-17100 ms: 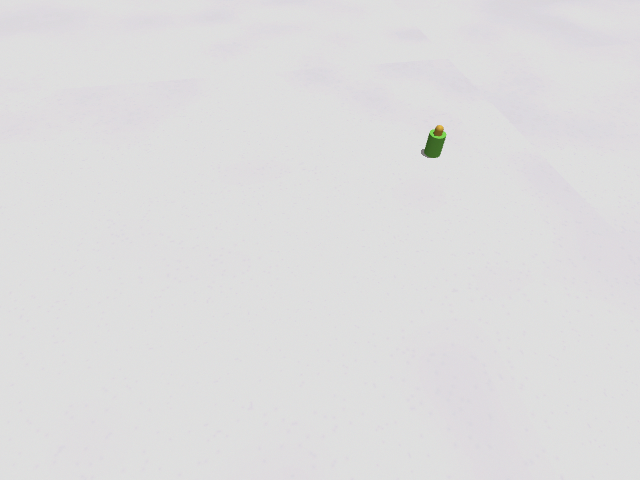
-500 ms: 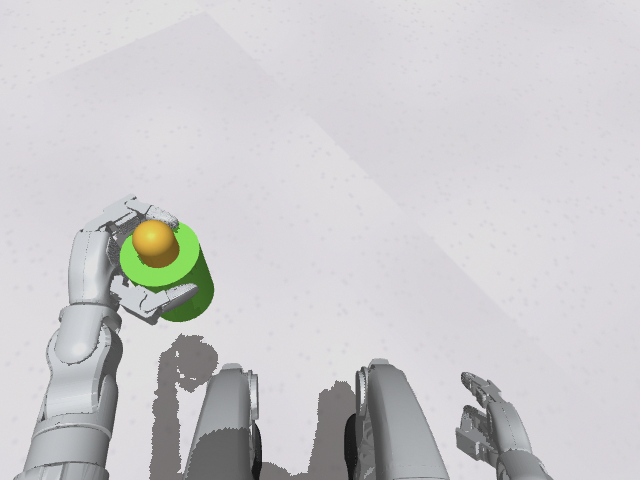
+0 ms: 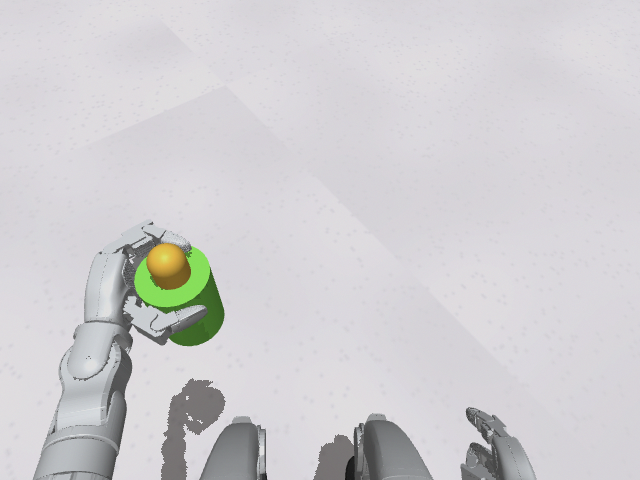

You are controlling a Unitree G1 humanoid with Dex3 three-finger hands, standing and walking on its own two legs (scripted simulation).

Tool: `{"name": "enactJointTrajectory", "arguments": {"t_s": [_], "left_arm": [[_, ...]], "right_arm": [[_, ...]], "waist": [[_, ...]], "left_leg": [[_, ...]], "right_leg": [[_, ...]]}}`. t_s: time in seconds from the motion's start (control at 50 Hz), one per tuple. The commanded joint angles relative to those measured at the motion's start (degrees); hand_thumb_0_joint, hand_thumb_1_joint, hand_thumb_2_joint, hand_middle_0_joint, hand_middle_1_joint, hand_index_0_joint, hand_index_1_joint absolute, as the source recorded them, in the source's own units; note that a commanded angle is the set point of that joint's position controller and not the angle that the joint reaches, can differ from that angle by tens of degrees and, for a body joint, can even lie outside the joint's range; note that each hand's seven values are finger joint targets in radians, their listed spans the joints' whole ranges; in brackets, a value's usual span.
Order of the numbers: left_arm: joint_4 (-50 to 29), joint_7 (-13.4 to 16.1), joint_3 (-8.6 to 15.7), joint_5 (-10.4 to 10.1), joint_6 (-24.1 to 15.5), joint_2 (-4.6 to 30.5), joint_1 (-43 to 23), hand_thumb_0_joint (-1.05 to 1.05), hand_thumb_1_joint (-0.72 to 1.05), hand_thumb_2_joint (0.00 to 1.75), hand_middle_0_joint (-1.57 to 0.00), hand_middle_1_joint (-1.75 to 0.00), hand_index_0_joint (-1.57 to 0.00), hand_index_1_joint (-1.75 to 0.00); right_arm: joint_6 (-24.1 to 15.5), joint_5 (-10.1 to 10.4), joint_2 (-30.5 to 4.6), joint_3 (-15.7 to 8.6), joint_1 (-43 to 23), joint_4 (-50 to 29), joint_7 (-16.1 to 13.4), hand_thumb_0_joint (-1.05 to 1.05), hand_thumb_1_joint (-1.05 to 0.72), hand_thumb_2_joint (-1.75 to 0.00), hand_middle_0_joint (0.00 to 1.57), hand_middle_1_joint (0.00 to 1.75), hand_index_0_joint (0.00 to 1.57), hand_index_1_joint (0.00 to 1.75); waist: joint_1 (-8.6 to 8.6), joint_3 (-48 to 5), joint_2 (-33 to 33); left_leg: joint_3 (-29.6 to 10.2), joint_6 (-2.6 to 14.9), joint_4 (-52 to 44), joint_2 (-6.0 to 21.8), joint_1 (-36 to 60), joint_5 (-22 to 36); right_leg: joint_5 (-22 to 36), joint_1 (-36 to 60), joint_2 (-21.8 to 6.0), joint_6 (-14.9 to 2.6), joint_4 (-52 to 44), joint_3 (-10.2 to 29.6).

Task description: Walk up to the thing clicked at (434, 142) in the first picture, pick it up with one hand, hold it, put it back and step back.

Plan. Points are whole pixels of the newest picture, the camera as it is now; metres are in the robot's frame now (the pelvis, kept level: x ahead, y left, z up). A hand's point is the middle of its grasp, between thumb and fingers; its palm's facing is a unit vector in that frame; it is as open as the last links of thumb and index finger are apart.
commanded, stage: lift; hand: left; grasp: from the side
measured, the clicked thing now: (180, 288) +0.34 +0.17 +0.00
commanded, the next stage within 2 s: hold in 0.60 s
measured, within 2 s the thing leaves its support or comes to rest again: neither
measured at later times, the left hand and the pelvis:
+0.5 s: hand (168, 260) +0.35 +0.16 +0.07, palm faces -0.02 -1.00 +0.00, open 9.9 cm; pelvis +0.01 -0.01 +0.04, yaw +0 degrees
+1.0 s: hand (167, 248) +0.35 +0.16 +0.09, palm faces -0.02 -1.00 -0.01, open 9.9 cm; pelvis +0.02 -0.01 +0.06, yaw +0 degrees
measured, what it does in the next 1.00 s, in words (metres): rises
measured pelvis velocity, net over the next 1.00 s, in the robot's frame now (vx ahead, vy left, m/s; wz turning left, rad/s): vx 0.02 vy -0.01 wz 0.00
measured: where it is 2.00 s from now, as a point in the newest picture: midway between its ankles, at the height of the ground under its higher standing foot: outside the picture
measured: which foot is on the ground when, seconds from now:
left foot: down 0.00-1.00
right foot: down 0.00-1.00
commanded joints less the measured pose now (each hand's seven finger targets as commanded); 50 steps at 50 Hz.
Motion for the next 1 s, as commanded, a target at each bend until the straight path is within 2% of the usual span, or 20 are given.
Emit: {"name": "enactJointTrajectory", "arguments": {"t_s": [0.0,0.02,0.08,0.2,0.24,0.32,0.36,0.44,0.48,0.6,0.64,0.74,0.78,0.8,0.84,0.86,0.9,0.92,0.96,0.98], "left_arm": [[-15.4,0.5,3.2,-1.3,-6.1,8.8,-17.7,0.00,0.04,1.27,-1.26,-1.44,-1.28,-1.44],[-20.6,0.9,4.9,-1.4,-6.6,11.0,-20.2,0.00,0.07,1.27,-1.27,-1.44,-1.29,-1.44],[-15.3,0.6,2.8,-1.9,-5.6,7.7,-17.9,0.00,0.07,1.29,-1.26,-1.44,-1.28,-1.44],[-12.4,-0.3,3.8,-1.0,-5.5,9.2,-18.4,0.00,0.08,1.28,-1.25,-1.44,-1.27,-1.44],[-8.3,-1.1,2.8,-2.0,-5.5,6.1,-16.8,0.00,0.09,1.29,-1.26,-1.46,-1.28,-1.45],[-14.5,-1.5,5.3,-1.8,-7.4,10.6,-21.1,0.00,0.11,1.30,-1.27,-1.46,-1.29,-1.46],[-9.2,-2.0,3.3,-2.2,-6.8,6.7,-16.4,0.00,0.11,1.31,-1.29,-1.48,-1.31,-1.47],[-14.4,-2.0,4.9,-2.0,-8.0,9.8,-21.9,0.00,0.12,1.31,-1.27,-1.47,-1.29,-1.47],[-11.6,-2.3,3.3,-1.8,-7.7,7.7,-18.4,0.00,0.09,1.30,-1.27,-1.47,-1.29,-1.47],[-10.8,-2.3,3.0,-2.0,-6.9,7.3,-18.7,0.00,0.12,1.31,-1.27,-1.47,-1.29,-1.47],[-12.6,-2.0,4.3,-1.9,-7.2,8.8,-19.6,0.00,0.11,1.31,-1.28,-1.48,-1.30,-1.48],[-9.2,-2.1,3.1,-2.2,-6.7,6.6,-17.4,0.00,0.08,1.20,-1.28,-1.44,-1.30,-1.43],[-11.9,-1.7,4.6,-1.9,-7.2,8.5,-19.7,0.00,0.06,1.19,-1.26,-1.43,-1.29,-1.42],[-9.1,-1.9,2.9,-1.6,-6.9,6.7,-17.1,0.00,0.06,1.19,-1.25,-1.42,-1.27,-1.41],[-14.5,-1.5,5.0,-1.8,-7.7,9.3,-20.0,0.00,0.08,1.18,-1.25,-1.42,-1.28,-1.41],[-10.5,-1.6,3.5,-1.7,-7.2,7.0,-16.6,0.00,0.09,1.20,-1.26,-1.43,-1.29,-1.42],[-14.3,-1.4,4.5,-1.9,-7.3,8.5,-19.2,0.00,0.12,1.19,-1.26,-1.42,-1.28,-1.41],[-9.5,-1.6,2.0,-1.9,-6.6,5.1,-15.8,0.00,0.10,1.20,-1.27,-1.43,-1.29,-1.42],[-14.8,-0.9,4.7,-1.7,-7.3,8.9,-20.3,0.00,0.10,1.20,-1.26,-1.43,-1.29,-1.42],[-9.6,-1.0,2.6,-1.4,-6.6,6.0,-16.4,0.00,0.10,1.20,-1.26,-1.43,-1.28,-1.42]], "right_arm": [[-2.2,-0.4,-8.0,-2.9,1.1,-5.9,-1.0,0.00,-0.91,-0.90,0.20,0.30,0.20,0.30],[-2.0,-0.5,-7.5,-2.8,1.5,-5.7,-1.2,0.00,-0.90,-0.90,0.20,0.30,0.20,0.30],[-1.8,-0.5,-7.4,-2.6,1.7,-5.4,-1.5,0.00,-0.91,-0.90,0.20,0.30,0.20,0.30],[-1.4,-0.7,-7.2,-2.9,1.1,-5.5,-2.0,0.00,-0.90,-0.90,0.20,0.30,0.20,0.30],[-1.5,-0.7,-7.1,-2.7,0.6,-5.8,-1.8,0.00,-0.90,-0.90,0.20,0.30,0.20,0.30],[-1.3,-0.9,-7.2,-2.9,0.6,-6.0,-2.0,0.00,-0.90,-0.90,0.20,0.30,0.20,0.30],[-1.2,-0.9,-6.9,-2.6,0.9,-6.0,-2.0,0.00,-0.90,-0.90,0.20,0.30,0.20,0.30],[-1.2,-0.9,-7.6,-3.1,0.7,-5.8,-2.3,0.00,-0.90,-0.90,0.20,0.30,0.20,0.30],[-1.0,-1.0,-6.9,-2.7,0.2,-6.3,-2.3,0.00,-0.90,-0.90,0.20,0.30,0.20,0.30],[-0.7,-1.1,-7.4,-2.8,1.2,-5.2,-2.7,0.00,-0.90,-0.90,0.20,0.30,0.20,0.30],[-0.5,-1.0,-7.2,-2.9,1.3,-5.2,-2.7,0.00,-0.90,-0.90,0.20,0.30,0.20,0.30],[-0.5,-0.8,-7.1,-2.8,0.4,-5.4,-2.7,0.00,-0.91,-0.90,0.20,0.30,0.20,0.30],[-0.6,-0.9,-7.3,-3.1,0.2,-5.7,-2.7,0.00,-0.91,-0.90,0.20,0.30,0.20,0.30],[-0.5,-0.9,-7.1,-2.9,0.5,-5.8,-2.5,0.00,-0.91,-0.90,0.20,0.30,0.20,0.30],[-0.4,-1.0,-7.3,-3.1,0.6,-5.6,-2.6,0.00,-0.92,-0.90,0.20,0.30,0.20,0.30],[-0.4,-0.9,-7.0,-2.8,0.5,-5.8,-2.6,0.00,-0.91,-0.90,0.20,0.30,0.20,0.30],[-0.3,-1.1,-6.9,-2.9,0.8,-5.3,-2.7,0.00,-0.91,-0.90,0.20,0.30,0.20,0.30],[-0.4,-1.0,-6.5,-2.6,0.7,-5.5,-2.7,0.00,-0.92,-0.90,0.20,0.30,0.20,0.30],[-0.4,-1.0,-6.9,-2.9,0.5,-5.1,-2.7,0.00,-0.91,-0.90,0.20,0.30,0.20,0.30],[-0.3,-1.0,-6.8,-2.9,0.8,-5.3,-2.7,0.00,-0.91,-0.90,0.20,0.30,0.20,0.30]], "waist": [[0.09,-22.1,3.1],[0.58,-23.9,4.3],[-0.63,-21.3,2.1],[-0.05,-17.8,1.1],[-0.59,-16.2,0.6],[0.68,-18.5,3.0],[-0.47,-17.0,0.3],[0.19,-17.0,3.0],[-0.26,-16.2,1.7],[-0.81,-16.5,1.4],[-0.02,-16.3,1.3],[-0.36,-13.7,-0.5],[0.13,-14.2,0.9],[-0.08,-13.9,0.5],[0.59,-15.8,1.8],[0.23,-14.3,0.2],[0.14,-15.6,1.6],[-0.56,-14.0,-1.0],[0.21,-14.6,1.3],[-0.38,-13.2,-0.1]], "left_leg": [[-1.2,0.73,-12.8,-2.2,19.1,16.2],[-0.9,0.77,-13.1,-2.4,20.0,16.6],[-0.5,0.93,-14.5,-2.3,20.8,17.4],[0.4,1.15,-17.5,-2.4,22.0,17.3],[0.3,1.02,-18.6,-2.3,22.5,16.6],[0.8,0.90,-19.7,-2.6,24.7,18.2],[0.8,0.99,-20.0,-2.4,24.4,19.0],[0.8,0.78,-21.4,-2.3,26.8,18.6],[0.7,0.79,-21.7,-2.4,27.2,18.0],[1.1,0.89,-22.0,-2.2,29.3,22.3],[1.2,0.86,-22.7,-2.3,29.4,22.2],[1.4,1.03,-24.2,-2.4,28.9,19.8],[1.6,1.00,-24.6,-2.4,30.1,19.8],[1.3,0.83,-24.8,-2.4,30.2,20.6],[1.5,0.74,-25.1,-2.4,32.0,21.4],[1.4,0.79,-25.1,-2.4,31.6,21.9],[1.9,0.86,-25.0,-2.6,32.0,22.4],[1.7,1.03,-25.0,-2.4,31.4,23.1],[2.0,1.05,-25.3,-2.6,32.1,23.2],[1.7,1.00,-25.7,-2.4,32.1,23.2]], "right_leg": [[16.5,13.7,2.5,-1.98,-10.9,0.7],[17.1,15.5,2.3,-1.85,-11.5,1.0],[18.3,17.5,2.5,-1.69,-13.5,1.1],[18.9,21.6,2.3,-1.40,-17.2,1.4],[18.1,21.7,2.5,-1.48,-17.9,1.0],[19.4,24.9,2.3,-1.58,-18.6,1.3],[20.6,25.4,2.5,-1.46,-19.0,1.1],[19.9,25.3,2.4,-1.69,-19.8,1.1],[19.4,25.6,2.6,-1.61,-20.4,1.0],[23.6,27.4,2.6,-1.56,-21.1,1.1],[23.7,28.7,2.5,-1.51,-21.7,1.1],[22.1,29.4,2.2,-1.16,-23.5,1.2],[22.0,29.6,2.2,-1.30,-23.7,1.4],[22.2,29.8,2.4,-1.46,-23.4,1.0],[22.7,31.0,2.3,-1.52,-23.6,1.0],[23.2,30.8,2.5,-1.47,-23.7,0.9],[24.6,32.1,2.2,-1.25,-24.3,1.3],[25.4,32.1,2.4,-1.04,-24.4,1.1],[25.9,32.5,2.1,-1.05,-24.8,1.5],[25.2,31.7,2.4,-1.28,-24.7,1.1]]}}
